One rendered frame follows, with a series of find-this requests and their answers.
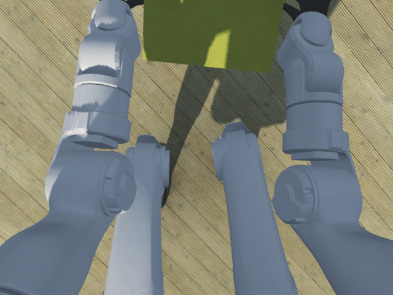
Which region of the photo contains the robot right forearm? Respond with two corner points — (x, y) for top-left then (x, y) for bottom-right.
(277, 12), (360, 186)

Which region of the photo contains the right robot hand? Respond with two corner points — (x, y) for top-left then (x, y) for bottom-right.
(283, 0), (331, 21)

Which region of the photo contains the robot right upper arm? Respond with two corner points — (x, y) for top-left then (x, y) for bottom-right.
(272, 165), (393, 295)

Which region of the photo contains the robot left foot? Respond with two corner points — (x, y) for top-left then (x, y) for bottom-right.
(161, 187), (166, 209)

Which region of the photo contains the carton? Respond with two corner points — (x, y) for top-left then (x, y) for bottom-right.
(142, 0), (285, 73)

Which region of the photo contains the robot left forearm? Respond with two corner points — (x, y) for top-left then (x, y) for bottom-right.
(45, 0), (141, 198)

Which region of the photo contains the robot left upper arm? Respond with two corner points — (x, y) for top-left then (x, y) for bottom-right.
(0, 150), (137, 295)

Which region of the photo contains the right robot thigh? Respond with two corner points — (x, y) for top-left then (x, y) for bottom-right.
(211, 130), (298, 295)

